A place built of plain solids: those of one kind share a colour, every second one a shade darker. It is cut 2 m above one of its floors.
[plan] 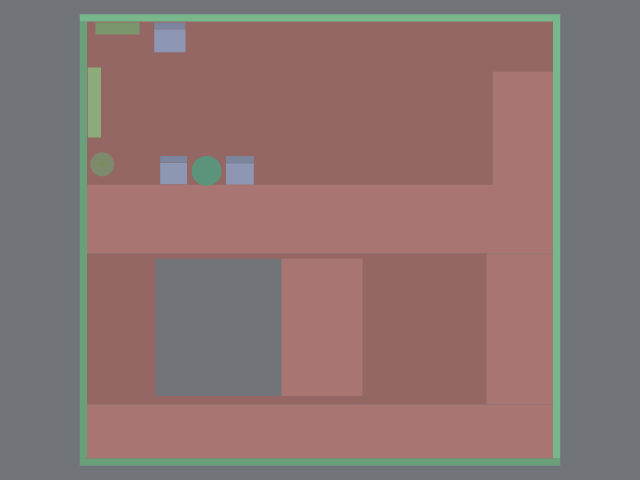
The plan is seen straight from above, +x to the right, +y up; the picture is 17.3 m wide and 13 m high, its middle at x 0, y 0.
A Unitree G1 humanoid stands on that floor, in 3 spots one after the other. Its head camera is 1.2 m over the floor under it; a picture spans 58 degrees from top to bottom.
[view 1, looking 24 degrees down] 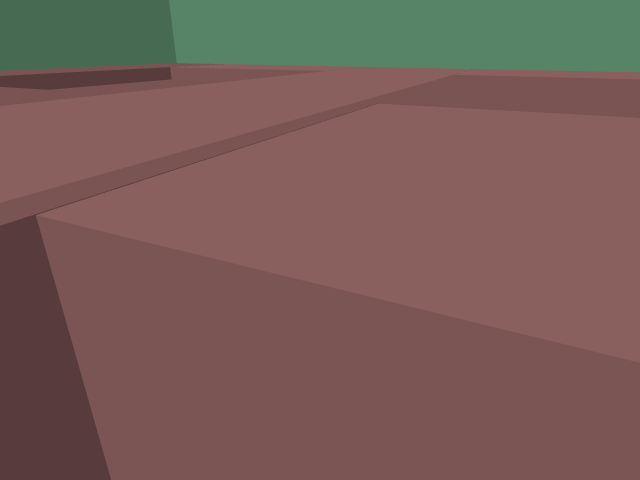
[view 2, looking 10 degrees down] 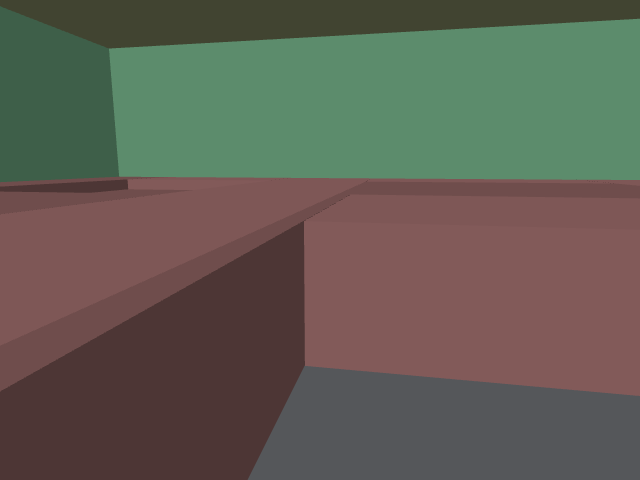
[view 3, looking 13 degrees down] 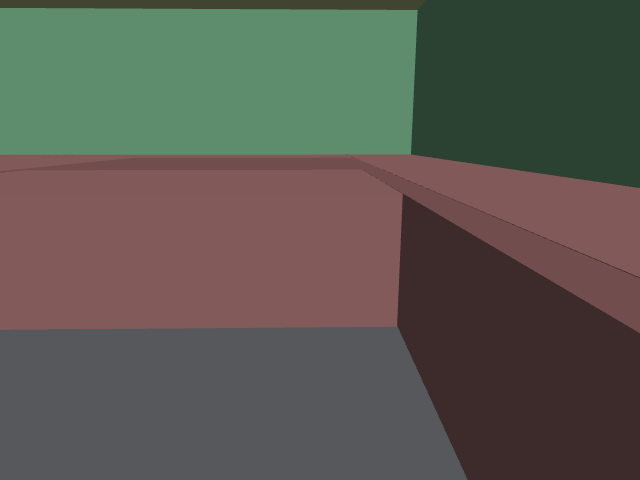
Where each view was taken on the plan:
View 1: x -1.54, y -1.42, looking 26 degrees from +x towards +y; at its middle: floor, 0.79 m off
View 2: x -3.42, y -1.06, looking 11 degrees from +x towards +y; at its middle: floor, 2.46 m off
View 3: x -3.68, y -3.67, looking -1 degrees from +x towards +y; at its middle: floor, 2.71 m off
